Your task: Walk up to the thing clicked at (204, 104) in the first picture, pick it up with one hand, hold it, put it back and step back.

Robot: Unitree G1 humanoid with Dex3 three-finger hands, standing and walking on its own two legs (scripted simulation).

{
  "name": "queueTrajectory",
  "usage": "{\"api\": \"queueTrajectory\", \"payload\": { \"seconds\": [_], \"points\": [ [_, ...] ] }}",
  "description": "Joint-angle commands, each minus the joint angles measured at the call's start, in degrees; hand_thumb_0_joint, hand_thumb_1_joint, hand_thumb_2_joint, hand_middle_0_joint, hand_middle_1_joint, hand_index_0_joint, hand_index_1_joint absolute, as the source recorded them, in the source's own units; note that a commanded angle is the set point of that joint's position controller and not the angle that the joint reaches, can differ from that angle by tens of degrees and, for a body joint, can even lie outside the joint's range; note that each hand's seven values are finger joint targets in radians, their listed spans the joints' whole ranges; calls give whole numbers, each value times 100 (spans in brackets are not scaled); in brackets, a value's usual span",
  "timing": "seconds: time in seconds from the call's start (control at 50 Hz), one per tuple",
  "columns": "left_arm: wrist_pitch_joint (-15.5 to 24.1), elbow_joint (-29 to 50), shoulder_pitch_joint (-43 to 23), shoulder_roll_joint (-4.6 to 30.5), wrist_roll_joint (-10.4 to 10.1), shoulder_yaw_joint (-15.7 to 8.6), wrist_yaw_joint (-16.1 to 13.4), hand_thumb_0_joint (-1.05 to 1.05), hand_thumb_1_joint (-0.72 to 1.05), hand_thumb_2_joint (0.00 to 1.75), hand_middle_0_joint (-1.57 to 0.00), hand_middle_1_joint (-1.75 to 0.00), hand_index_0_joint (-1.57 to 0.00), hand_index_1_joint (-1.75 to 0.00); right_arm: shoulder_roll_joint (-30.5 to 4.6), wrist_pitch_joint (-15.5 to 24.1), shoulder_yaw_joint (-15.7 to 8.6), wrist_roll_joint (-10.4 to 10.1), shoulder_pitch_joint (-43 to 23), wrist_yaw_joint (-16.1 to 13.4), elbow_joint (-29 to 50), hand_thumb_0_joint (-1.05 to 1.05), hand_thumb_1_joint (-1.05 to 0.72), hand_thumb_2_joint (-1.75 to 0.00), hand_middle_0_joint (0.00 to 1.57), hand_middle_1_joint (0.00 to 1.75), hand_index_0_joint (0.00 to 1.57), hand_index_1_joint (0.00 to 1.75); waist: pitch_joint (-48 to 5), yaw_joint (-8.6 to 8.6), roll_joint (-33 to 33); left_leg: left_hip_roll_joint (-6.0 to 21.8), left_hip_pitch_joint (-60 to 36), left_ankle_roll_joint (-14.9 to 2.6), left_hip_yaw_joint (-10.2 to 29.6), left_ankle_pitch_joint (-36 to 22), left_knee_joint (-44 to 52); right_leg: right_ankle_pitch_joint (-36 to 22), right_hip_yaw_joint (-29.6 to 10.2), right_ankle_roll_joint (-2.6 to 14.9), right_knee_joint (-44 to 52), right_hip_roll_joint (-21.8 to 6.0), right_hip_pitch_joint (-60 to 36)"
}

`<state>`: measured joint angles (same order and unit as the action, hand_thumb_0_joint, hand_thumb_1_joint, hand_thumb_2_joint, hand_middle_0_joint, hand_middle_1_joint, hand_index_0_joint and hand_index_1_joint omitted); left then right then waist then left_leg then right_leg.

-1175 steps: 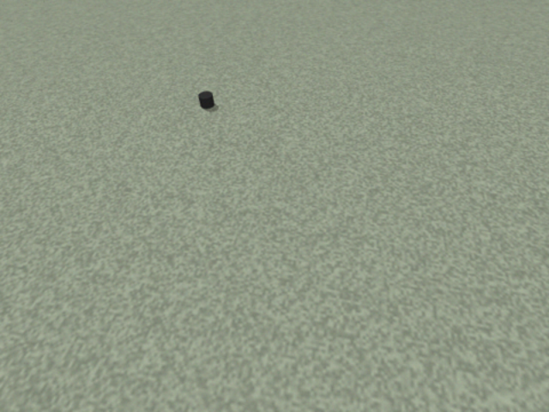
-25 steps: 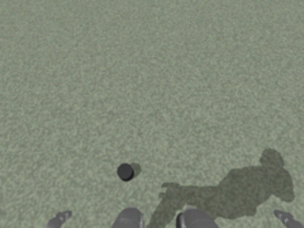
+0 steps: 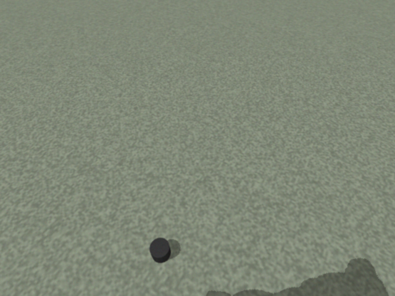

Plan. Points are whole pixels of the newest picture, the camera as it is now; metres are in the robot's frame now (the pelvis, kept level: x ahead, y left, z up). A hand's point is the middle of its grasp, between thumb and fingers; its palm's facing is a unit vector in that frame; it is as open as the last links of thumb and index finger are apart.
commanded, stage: walk up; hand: left
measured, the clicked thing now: (160, 250) +0.46 +0.23 -0.73
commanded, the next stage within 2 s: none
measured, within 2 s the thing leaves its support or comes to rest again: neither
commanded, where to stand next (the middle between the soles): +0.06 +0.01 m, yaw -3 degrees
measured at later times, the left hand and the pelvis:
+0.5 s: hand out of the picture +0.11 +0.27 -0.13, palm faces +0.03 -0.93 -0.36, open 7.4 cm; pelvis +0.03 +0.01 +0.02, yaw +0 degrees
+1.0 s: hand out of the picture +0.12 +0.27 -0.14, palm faces +0.01 -0.93 -0.37, open 7.4 cm; pelvis +0.01 +0.01 +0.01, yaw +0 degrees
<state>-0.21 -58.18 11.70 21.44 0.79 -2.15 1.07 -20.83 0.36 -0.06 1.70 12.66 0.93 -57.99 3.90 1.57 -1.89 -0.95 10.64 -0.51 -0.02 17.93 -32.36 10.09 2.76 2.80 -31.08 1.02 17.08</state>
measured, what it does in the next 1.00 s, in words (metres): stands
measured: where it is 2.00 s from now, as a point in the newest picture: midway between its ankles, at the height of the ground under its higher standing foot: outside the picture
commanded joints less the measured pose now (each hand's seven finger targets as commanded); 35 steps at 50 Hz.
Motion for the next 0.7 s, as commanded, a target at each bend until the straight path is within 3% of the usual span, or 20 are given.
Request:
{"api": "queueTrajectory", "payload": {
  "seconds": [0.0, 0.04, 0.1, 0.12, 0.16, 0.2, 0.26, 0.38, 0.46, 0.54, 0.58, 0.64, 0.68],
  "points": [
    [300, 324, -530, 1294, 35, -189, -70, 0, 90, 90, -20, -30, -20, -30, -1180, 69, -309, -66, -255, -33, 332, 0, -90, -90, 20, 30, 20, 30, -36, -153, 394, 397, 530, -306, 737, 1212, 946, 2582, -1744, 48, 1716, -970, -17],
    [319, 229, -539, 1292, 31, -164, -71, 0, 90, 90, -20, -30, -20, -30, -1176, 84, -309, -63, -160, -50, 237, 0, -90, -90, 20, 30, 20, 30, -132, -192, 153, 425, 210, -300, 723, 755, 889, 2443, -1792, 34, 1847, -1066, 57],
    [380, 85, -601, 1121, -19, -113, -88, 0, 90, 90, -20, -30, -20, -30, -1195, 173, -288, -102, -291, -65, 143, 0, -90, -90, 20, 30, 20, 30, -388, -159, 125, 577, -17, -286, 806, -237, 1105, 788, -1344, -51, 1559, -904, -371],
    [387, 43, -556, 1099, -36, -99, -91, 0, 90, 90, -20, -30, -20, -30, -1179, 188, -273, -100, -338, -70, 133, 0, -90, -90, 20, 30, 20, 30, -433, -121, 99, 607, -27, -289, 843, -228, 1183, 633, -1302, -78, 1546, -890, -427],
    [391, -40, -552, 1113, -36, -110, -101, 0, 90, 90, -20, -30, -20, -30, -1208, 168, -274, -117, -363, -61, 68, 0, -90, -90, 20, 30, 20, 30, -496, -111, 26, 611, 86, -301, 821, -27, 1234, 1021, -1252, -92, 1682, -872, -605],
    [384, -67, -686, 1122, -18, -105, -100, 0, 90, 90, -20, -30, -20, -30, -1174, 152, -264, -91, -367, -75, 0, 0, -90, -90, 20, 30, 20, 30, -338, -134, 5, 625, 44, -286, 779, -55, 1377, 987, -1276, -92, 1640, -928, -496],
    [374, -191, -672, 1025, -78, -76, -102, 0, 90, 90, -20, -30, -20, -30, -1191, 195, -249, -95, -452, -92, -93, 0, -90, -90, 20, 30, 20, 30, -252, -61, 156, 725, 149, -264, 853, -477, 1564, 248, -1071, -121, 1449, -836, -708],
    [366, -289, -792, 1020, -87, -65, -120, 0, 90, 90, -20, -30, -20, -30, -1180, 215, -259, -111, -581, -126, -201, 0, -90, -90, 20, 30, 20, 30, -650, -71, 135, 781, -119, -211, 752, -1391, 1644, -1071, -935, -121, 1238, -907, -1268],
    [337, -325, -872, 999, -92, -42, -138, 0, 90, 90, -20, -30, -20, -30, -1154, 210, -265, -114, -666, -134, -241, 0, -90, -90, 20, 30, 20, 30, -666, -63, 177, 818, -261, -194, 715, -1660, 1721, -1276, -884, -146, 1214, -909, -1308],
    [316, -378, -959, 1008, -73, -36, -155, 0, 90, 90, -20, -30, -20, -30, -1144, 178, -290, -102, -746, -132, -298, 0, -90, -90, 20, 30, 20, 30, -551, -86, 186, 806, -235, -198, 694, -1409, 1802, -977, -874, -167, 1306, -879, -1281],
    [314, -384, -1003, 1006, -67, -34, -155, 0, 90, 90, -20, -30, -20, -30, -1138, 174, -287, -99, -757, -131, -316, 0, -90, -90, 20, 30, 20, 30, -551, -95, 188, 791, -208, -185, 679, -1303, 1860, -1027, -902, -162, 1310, -899, -1337],
    [321, -396, -991, 1009, -61, -40, -162, 0, 90, 90, -20, -30, -20, -30, -1129, 180, -294, -102, -809, -131, -316, 0, -90, -90, 20, 30, 20, 30, -730, -97, 185, 802, -430, -172, 625, -1604, 1814, -1331, -898, -159, 1294, -917, -1373],
    [315, -425, -1016, 988, -70, -30, -168, 0, 90, 90, -20, -30, -20, -30, -1104, 171, -284, -105, -839, -129, -339, 0, -90, -90, 20, 30, 20, 30, -635, -93, 235, 785, -420, -163, 623, -1475, 1855, -1194, -907, -179, 1331, -904, -1311]
  ]
}}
